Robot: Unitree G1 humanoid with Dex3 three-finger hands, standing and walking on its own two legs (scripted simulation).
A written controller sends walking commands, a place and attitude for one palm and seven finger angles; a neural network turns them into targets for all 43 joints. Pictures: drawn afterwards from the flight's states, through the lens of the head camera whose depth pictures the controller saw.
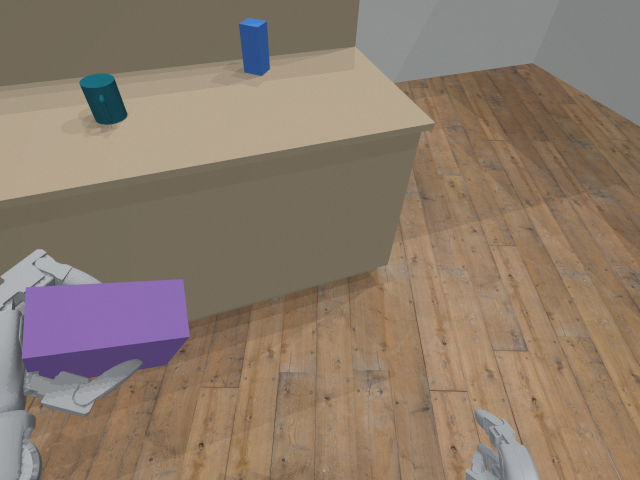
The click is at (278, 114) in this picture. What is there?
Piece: table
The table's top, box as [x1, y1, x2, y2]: [0, 47, 434, 208]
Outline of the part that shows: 434,122 355,47 269,56 270,68 261,76 245,73 243,71 242,59 110,74 114,77 127,112 127,116 122,121 109,125 99,124 95,121 78,83 79,80 83,77 0,86 0,208 433,129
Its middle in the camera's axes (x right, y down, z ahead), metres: -0.38 -0.34 +1.03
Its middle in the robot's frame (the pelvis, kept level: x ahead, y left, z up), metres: +0.98 +0.44 -0.07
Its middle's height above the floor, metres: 0.71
